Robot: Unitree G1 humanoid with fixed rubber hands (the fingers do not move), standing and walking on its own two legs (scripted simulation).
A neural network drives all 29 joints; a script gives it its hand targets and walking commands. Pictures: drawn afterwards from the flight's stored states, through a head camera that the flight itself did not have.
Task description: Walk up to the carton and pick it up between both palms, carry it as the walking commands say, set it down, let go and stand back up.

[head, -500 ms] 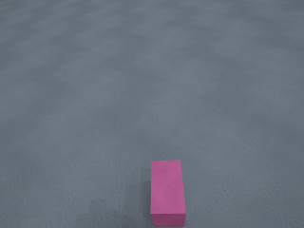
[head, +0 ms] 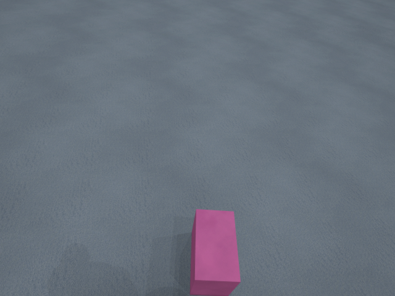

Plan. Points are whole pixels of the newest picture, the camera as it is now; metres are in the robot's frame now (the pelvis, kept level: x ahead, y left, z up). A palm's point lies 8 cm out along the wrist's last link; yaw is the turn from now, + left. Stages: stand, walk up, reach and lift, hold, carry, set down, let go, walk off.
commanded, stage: walk up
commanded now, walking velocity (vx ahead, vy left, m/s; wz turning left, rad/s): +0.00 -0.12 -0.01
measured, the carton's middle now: (212, 252) +0.46 -0.09 -0.66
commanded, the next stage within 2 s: stand in 1.44 s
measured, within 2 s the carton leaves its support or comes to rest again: neither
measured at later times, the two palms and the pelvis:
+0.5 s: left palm out of the picture +0.00 +0.16 -0.12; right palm out of the picture +0.00 -0.32 -0.15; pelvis -0.02 -0.09 +0.00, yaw -1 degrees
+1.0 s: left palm out of the picture +0.02 +0.19 -0.15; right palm out of the picture +0.01 -0.28 -0.13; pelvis +0.01 -0.04 -0.01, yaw +0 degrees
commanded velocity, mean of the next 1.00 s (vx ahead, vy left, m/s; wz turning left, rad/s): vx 0.08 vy -0.04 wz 0.00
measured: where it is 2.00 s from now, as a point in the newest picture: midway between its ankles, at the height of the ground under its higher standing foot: outside the picture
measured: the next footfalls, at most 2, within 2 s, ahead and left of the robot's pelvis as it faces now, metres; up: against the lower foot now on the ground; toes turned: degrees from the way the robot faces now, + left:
right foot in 0.30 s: +0.05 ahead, -0.18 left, +0.00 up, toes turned -1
left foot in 0.78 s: +0.03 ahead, +0.06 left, +0.00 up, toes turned +0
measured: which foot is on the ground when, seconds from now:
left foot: down 0.00-0.30, up 0.32-0.76, down 0.78-1.00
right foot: up 0.00-0.28, down 0.30-0.80, up 0.82-1.00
